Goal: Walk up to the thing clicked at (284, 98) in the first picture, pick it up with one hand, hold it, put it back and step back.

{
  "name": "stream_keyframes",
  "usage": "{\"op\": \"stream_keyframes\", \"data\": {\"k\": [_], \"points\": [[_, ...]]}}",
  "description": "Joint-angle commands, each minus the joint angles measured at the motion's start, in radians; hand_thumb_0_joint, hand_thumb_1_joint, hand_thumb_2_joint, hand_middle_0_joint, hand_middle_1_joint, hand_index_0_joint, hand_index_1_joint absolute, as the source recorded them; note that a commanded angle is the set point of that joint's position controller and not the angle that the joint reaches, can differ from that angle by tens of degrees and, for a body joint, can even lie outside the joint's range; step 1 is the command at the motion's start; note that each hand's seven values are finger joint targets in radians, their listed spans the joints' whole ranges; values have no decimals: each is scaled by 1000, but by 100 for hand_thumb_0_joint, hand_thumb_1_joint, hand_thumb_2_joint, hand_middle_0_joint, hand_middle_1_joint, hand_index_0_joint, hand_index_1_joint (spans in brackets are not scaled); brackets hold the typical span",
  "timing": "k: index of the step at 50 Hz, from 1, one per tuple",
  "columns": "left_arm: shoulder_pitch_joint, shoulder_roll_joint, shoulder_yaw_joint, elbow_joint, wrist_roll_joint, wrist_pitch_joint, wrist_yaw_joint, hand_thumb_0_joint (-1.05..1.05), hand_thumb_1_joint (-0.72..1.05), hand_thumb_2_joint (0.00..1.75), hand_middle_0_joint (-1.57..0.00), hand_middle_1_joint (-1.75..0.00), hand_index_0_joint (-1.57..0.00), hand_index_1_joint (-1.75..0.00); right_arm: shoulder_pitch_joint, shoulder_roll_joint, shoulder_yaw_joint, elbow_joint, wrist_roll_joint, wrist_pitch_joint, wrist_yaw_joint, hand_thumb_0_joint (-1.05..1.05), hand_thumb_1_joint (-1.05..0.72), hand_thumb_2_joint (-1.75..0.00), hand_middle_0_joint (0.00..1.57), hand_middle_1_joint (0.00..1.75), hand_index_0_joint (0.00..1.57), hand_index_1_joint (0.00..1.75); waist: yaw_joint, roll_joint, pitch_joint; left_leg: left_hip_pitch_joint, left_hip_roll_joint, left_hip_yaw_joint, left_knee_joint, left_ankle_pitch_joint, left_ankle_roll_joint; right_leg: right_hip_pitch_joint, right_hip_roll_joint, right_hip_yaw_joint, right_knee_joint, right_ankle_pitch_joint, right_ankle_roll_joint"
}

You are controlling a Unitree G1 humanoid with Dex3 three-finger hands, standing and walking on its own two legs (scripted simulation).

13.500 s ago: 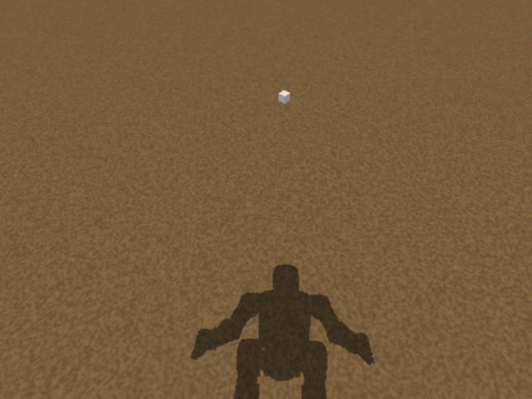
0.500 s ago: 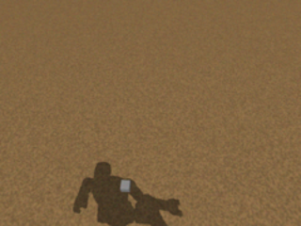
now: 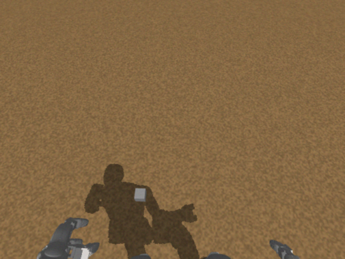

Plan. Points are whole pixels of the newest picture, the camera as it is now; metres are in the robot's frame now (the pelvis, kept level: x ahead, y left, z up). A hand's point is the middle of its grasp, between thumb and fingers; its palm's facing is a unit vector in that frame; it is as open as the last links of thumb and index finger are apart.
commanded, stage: rise first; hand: left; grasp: from above
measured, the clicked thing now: (140, 194) +0.47 +0.20 -0.73
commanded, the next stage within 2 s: none
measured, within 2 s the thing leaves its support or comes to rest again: neither
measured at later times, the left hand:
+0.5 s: hand out of the picture +0.13 +0.25 -0.20, palm faces -0.17 -0.88 -0.43, open 13.2 cm
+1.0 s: hand (103, 227) +0.24 +0.28 -0.38, palm faces -0.46 -0.49 -0.74, open 13.4 cm
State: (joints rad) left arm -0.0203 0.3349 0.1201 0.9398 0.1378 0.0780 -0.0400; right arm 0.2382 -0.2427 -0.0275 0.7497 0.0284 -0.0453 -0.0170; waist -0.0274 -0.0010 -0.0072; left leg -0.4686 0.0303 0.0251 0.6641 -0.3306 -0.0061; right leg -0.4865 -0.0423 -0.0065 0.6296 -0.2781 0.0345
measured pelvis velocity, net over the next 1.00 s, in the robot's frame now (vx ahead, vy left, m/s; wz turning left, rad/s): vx -0.05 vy -0.01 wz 0.02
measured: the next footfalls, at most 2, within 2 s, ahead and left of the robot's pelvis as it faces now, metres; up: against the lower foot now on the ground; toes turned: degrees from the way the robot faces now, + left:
none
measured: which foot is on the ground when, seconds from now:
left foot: down 0.00-1.00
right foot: down 0.00-1.00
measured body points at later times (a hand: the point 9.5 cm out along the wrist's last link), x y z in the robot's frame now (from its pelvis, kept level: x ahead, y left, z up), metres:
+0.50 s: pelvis +0.00 +0.00 -0.07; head +0.10 +0.02 +0.37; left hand +0.14 +0.30 -0.17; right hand +0.18 -0.24 -0.16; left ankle +0.00 +0.12 -0.72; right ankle +0.02 -0.15 -0.72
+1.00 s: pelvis -0.05 -0.01 -0.24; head +0.14 +0.00 +0.16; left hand +0.27 +0.30 -0.34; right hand +0.13 -0.28 -0.37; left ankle +0.00 +0.12 -0.72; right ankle +0.02 -0.15 -0.72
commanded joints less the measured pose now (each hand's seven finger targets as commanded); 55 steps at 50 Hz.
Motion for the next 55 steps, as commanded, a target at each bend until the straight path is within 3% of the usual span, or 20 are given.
{"op": "stream_keyframes", "data": {"k": [1,4,7,9,11,14,15,20,22,27,32,34,38,41,42,44,45,48,51,55], "points": [[11,146,18,-133,19,68,22,0,-46,84,-28,-84,-24,-88,-39,-173,-60,-183,0,-51,-8,0,-96,-92,20,30,20,30,13,-14,-165,-32,-27,-12,-22,117,0,24,55,-51,-4,43,-49],[33,151,45,-176,32,61,30,0,-45,81,-29,-85,-27,-88,-12,-169,-67,-193,-7,-80,-5,0,-96,-92,20,30,20,30,10,-11,-201,-97,-22,-18,64,93,1,-50,56,-55,83,17,-48],[75,191,85,-313,53,36,32,0,-43,79,-29,-88,-28,-89,9,-158,-74,-217,-11,-101,-7,0,-98,-93,20,30,20,30,16,24,-322,-118,-28,-10,158,150,6,-75,45,-39,174,76,-48],[63,173,58,-411,64,26,30,0,-42,79,-30,-89,-29,-90,-8,-153,-71,-237,-13,-115,-12,0,-97,-92,20,30,20,30,5,53,-335,-141,-25,-12,196,161,2,-131,43,-32,221,82,-51],[127,188,86,-421,80,33,36,0,-39,78,-30,-90,-30,-91,-11,-154,-76,-245,-15,-122,-19,0,-95,-92,20,30,20,30,11,66,-325,-160,-18,-22,209,154,-3,-170,44,-34,249,65,-52],[212,195,90,-519,93,60,35,0,-41,81,-28,-89,-27,-90,-20,-151,-77,-273,-17,-125,-25,0,-94,-92,20,30,20,30,20,75,-354,-172,-15,-34,226,149,-4,-179,43,-36,268,55,-53],[226,176,71,-539,92,74,32,0,-42,82,-28,-88,-27,-90,-22,-151,-74,-280,-15,-125,-25,0,-95,-92,20,30,20,30,5,69,-353,-178,-14,-34,236,133,-2,-190,41,-34,271,46,-51],[284,161,65,-602,100,127,31,0,-40,80,-30,-85,-28,-86,-38,-142,-67,-304,-18,-137,-32,0,-95,-92,20,30,20,30,2,57,-341,-251,-15,-41,292,96,3,-239,42,-36,308,18,-48],[301,140,47,-620,103,139,32,0,-39,80,-28,-87,-27,-88,-34,-140,-64,-315,-20,-143,-30,0,-94,-92,20,30,20,30,-9,52,-354,-270,-12,-48,312,102,2,-261,43,-39,339,18,-50],[252,167,51,-639,130,127,35,0,-38,79,-28,-87,-27,-88,-32,-143,-62,-320,-24,-161,-29,0,-92,-91,20,30,20,30,-19,68,-362,-334,-6,-61,389,147,-1,-353,40,-42,429,36,-53],[116,219,66,-541,222,40,46,0,-39,81,-27,-89,-26,-90,-53,-151,-63,-312,-27,-185,-17,0,-90,-91,20,30,20,30,-31,58,-372,-515,-23,-45,541,15,11,-527,34,-25,560,-48,-53],[82,223,57,-520,263,-10,48,0,-39,81,-27,-90,-26,-91,-65,-162,-67,-304,-27,-194,-6,0,-91,-91,20,30,20,30,-20,81,-412,-567,-25,-55,585,-15,5,-603,30,-19,634,-81,-56],[-42,244,24,-509,356,-100,55,0,-38,82,-25,-91,-25,-91,-69,-183,-80,-275,-23,-202,3,0,-90,-91,20,30,20,30,-36,96,-540,-640,-27,-64,702,-14,1,-722,28,-16,761,-72,-56],[-111,317,70,-423,418,-149,80,0,-39,84,-23,-91,-23,-91,-70,-202,-87,-247,-20,-196,13,0,-89,-91,20,30,20,30,-16,98,-592,-733,-32,-67,793,0,2,-815,25,-16,858,-62,-59],[-147,369,99,-419,449,-164,92,0,-40,85,-22,-92,-22,-92,-66,-208,-90,-241,-18,-190,15,0,-90,-91,20,30,20,30,-6,108,-628,-757,-35,-59,829,10,5,-826,24,-11,884,-50,-60],[-191,360,83,-381,496,-181,111,0,-43,86,-20,-94,-20,-93,-56,-210,-94,-225,-15,-178,21,0,-91,-91,20,30,20,30,-6,100,-671,-799,-38,-56,876,28,6,-861,23,-13,930,-36,-62],[-211,384,95,-370,518,-184,120,0,-43,88,-18,-94,-19,-94,-49,-215,-101,-215,-15,-172,24,0,-89,-91,20,30,20,30,5,101,-705,-803,-39,-46,906,42,9,-864,23,-10,945,-24,-62],[-357,391,80,-270,573,-194,139,0,-47,92,-14,-98,-14,-98,-19,-217,-101,-180,-19,-155,33,0,-88,-90,20,30,20,30,-28,53,-723,-926,-44,-36,990,16,19,-882,19,-14,989,-16,-56],[-520,465,90,-208,638,-233,141,0,-45,91,-16,-97,-16,-96,0,-224,-109,-160,-26,-140,43,0,-88,-90,20,30,20,30,-30,27,-794,-1021,-48,-25,1074,-56,29,-918,20,-12,1035,-79,-51],[-675,515,74,-114,717,-290,158,0,-45,91,-16,-95,-17,-94,22,-230,-104,-131,-40,-122,49,0,-89,-90,20,30,20,30,-45,24,-791,-1115,-46,-18,1145,-152,32,-988,17,-21,1079,-176,-48]]}}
